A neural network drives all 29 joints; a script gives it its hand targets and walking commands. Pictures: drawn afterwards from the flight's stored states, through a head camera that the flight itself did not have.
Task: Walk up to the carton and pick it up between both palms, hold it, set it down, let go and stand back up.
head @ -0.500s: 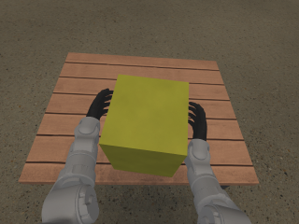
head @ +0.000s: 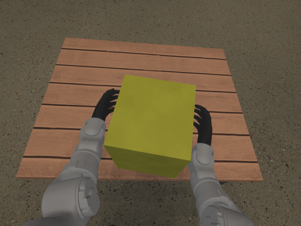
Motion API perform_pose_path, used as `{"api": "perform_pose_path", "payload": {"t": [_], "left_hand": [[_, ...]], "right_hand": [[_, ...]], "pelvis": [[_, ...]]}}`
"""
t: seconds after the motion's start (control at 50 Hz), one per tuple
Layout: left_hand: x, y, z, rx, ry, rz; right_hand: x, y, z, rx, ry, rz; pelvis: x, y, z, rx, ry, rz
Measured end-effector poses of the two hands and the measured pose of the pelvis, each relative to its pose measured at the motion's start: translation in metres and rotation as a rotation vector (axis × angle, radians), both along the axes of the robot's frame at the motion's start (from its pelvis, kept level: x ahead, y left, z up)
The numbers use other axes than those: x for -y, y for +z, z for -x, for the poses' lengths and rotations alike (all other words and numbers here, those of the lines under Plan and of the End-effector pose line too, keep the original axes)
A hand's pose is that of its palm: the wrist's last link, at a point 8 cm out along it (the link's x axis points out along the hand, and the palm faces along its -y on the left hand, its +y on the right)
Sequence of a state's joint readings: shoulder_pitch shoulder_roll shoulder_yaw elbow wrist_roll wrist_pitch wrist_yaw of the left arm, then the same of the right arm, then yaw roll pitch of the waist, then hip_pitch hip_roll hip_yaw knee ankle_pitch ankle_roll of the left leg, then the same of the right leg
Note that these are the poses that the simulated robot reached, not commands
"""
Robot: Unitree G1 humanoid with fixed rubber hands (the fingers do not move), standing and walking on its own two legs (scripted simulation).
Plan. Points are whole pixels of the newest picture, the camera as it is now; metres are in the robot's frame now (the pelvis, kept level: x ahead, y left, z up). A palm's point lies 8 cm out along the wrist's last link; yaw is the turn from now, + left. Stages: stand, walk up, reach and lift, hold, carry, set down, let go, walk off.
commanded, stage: set down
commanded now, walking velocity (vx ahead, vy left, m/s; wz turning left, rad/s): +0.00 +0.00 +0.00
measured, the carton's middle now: (152, 131) +0.38 -0.02 -0.06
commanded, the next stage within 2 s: none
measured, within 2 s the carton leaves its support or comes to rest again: rests again in 0.38 s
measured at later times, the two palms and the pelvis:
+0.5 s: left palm (103, 116) +0.40 +0.13 -0.01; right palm (203, 138) +0.34 -0.16 -0.01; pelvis +0.00 +0.00 +0.00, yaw +0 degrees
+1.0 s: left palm (107, 116) +0.41 +0.12 -0.02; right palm (205, 140) +0.33 -0.17 -0.02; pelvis -0.01 +0.00 +0.00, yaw +0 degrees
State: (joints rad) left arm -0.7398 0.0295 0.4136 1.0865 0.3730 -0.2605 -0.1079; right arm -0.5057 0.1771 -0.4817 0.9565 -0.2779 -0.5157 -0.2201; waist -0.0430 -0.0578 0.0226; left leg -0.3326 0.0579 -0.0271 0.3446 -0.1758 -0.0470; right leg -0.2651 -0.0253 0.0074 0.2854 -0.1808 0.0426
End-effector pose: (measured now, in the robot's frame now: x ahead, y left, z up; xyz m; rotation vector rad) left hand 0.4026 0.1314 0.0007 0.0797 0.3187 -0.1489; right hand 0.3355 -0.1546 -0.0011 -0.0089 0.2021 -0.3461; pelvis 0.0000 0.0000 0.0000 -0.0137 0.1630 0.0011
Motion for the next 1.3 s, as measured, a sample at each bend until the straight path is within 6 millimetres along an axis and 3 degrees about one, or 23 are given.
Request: {"api": "perform_pose_path", "payload": {"t": [0.78,1.3], "left_hand": [[0.016,-0.017,-0.008,0.017,-0.006,0.050],[0.016,-0.021,-0.007,0.044,0.002,0.083]], "right_hand": [[0.012,-0.020,0.003,-0.053,-0.035,0.009],[0.012,-0.021,0.002,-0.038,-0.032,0.030]], "pelvis": [[-0.001,-0.002,0.003,-0.084,-0.002,0.001],[-0.004,-0.003,0.010,-0.126,-0.003,0.005]]}}
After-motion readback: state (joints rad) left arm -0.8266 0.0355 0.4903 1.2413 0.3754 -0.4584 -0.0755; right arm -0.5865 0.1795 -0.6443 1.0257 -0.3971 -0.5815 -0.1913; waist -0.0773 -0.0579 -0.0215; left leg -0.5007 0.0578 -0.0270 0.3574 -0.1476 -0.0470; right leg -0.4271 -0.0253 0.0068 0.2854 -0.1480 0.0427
